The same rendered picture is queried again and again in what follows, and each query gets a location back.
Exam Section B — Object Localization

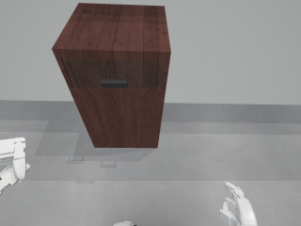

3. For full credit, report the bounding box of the handle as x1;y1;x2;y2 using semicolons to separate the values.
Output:
101;74;128;89

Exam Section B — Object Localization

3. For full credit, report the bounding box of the robot left hand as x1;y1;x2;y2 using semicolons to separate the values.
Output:
0;137;30;196

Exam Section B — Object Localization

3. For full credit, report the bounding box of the cabinet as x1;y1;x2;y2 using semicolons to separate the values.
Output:
52;3;171;148

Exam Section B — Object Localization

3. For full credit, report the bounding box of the robot right hand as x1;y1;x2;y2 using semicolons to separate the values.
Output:
219;182;258;226

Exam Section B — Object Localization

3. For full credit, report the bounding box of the drawer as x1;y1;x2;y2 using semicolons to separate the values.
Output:
62;58;164;89

